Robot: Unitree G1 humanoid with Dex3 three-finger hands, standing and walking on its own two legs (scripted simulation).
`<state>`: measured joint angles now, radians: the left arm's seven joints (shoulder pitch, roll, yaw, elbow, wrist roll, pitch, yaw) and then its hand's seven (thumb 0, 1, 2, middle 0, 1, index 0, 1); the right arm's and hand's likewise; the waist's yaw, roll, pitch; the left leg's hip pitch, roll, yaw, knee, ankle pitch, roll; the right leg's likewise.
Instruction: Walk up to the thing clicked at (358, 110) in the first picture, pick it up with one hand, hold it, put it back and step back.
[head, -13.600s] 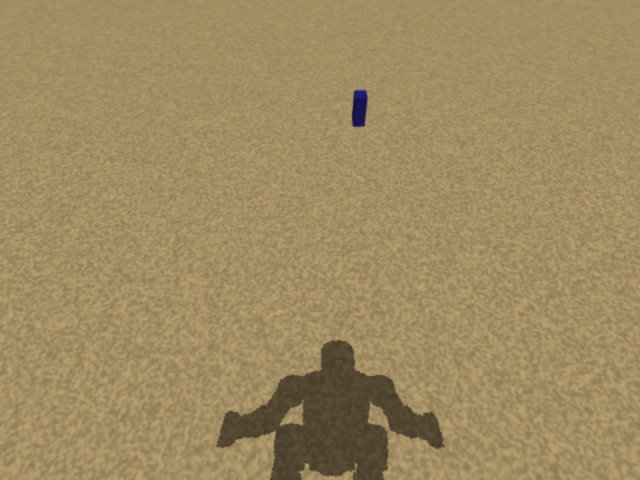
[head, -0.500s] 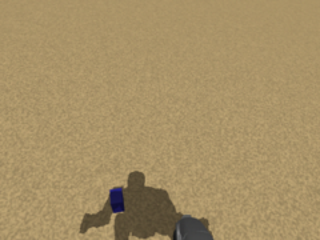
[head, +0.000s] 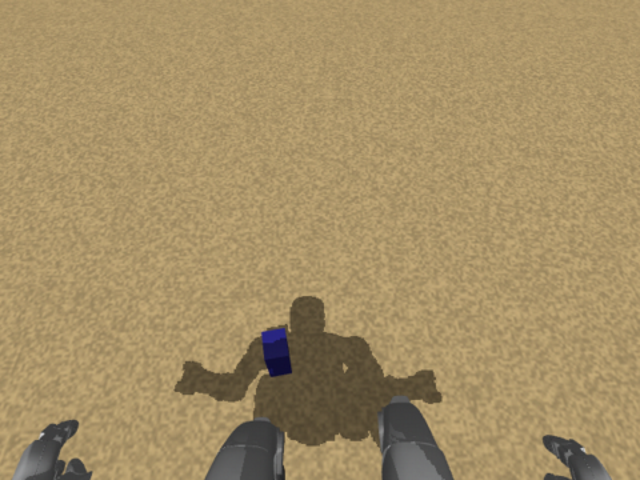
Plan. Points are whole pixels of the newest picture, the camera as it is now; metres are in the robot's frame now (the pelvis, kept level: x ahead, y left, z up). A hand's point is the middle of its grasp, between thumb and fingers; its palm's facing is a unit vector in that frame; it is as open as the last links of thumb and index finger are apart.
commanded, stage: stand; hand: left
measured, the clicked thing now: (277, 353) +0.44 +0.14 -0.63
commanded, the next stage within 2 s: none
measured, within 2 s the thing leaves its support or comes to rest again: neither
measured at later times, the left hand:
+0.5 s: hand out of the picture +0.05 +0.27 -0.09, palm faces -0.02 -0.94 -0.34, open 7.4 cm
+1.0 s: hand out of the picture +0.10 +0.28 -0.10, palm faces -0.03 -0.95 -0.30, open 7.4 cm
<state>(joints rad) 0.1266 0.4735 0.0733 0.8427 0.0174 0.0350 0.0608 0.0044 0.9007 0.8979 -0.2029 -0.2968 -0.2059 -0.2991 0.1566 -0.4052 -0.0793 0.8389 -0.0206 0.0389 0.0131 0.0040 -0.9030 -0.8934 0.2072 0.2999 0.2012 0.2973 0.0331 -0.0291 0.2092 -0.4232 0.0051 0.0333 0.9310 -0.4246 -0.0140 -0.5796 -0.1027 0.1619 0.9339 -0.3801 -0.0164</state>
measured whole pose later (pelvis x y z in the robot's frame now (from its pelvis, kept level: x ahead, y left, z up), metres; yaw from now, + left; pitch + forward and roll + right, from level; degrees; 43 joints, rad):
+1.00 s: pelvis +0.02 +0.03 +0.06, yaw +0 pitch -2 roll +0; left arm 0.10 0.35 0.00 1.12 0.00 -0.01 -0.01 0.00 0.90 0.90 -0.20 -0.30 -0.20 -0.30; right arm 0.07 -0.33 -0.01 1.13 -0.01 -0.02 0.01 0.01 -0.90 -0.89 0.21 0.30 0.20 0.30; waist 0.00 -0.03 0.06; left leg -0.18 -0.01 0.03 0.36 -0.15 0.02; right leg -0.11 -0.03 0.02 0.34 -0.20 0.04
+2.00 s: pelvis +0.03 +0.01 +0.07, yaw +1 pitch -2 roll +0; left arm 0.12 0.35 0.00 1.13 0.01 -0.01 -0.01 0.00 0.90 0.90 -0.20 -0.30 -0.20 -0.30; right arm 0.09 -0.34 -0.01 1.16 -0.01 -0.01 0.01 0.01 -0.90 -0.89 0.21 0.30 0.20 0.30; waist -0.01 0.00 0.05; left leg -0.14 0.01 0.01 0.32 -0.14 0.00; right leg -0.07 -0.01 0.00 0.31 -0.20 0.01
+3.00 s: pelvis +0.03 +0.01 +0.03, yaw +0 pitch +10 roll -1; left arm 0.09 0.33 0.19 0.80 0.06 0.14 -0.05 0.00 -0.05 0.27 -0.06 -0.08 -0.04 -0.11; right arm 0.26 -0.25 -0.02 0.66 0.03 -0.06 -0.03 0.01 -0.76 -0.87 0.21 0.30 0.20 0.30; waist -0.03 0.01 -0.06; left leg -0.60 0.02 0.00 0.78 -0.35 0.00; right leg -0.52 0.00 0.00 0.76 -0.41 0.01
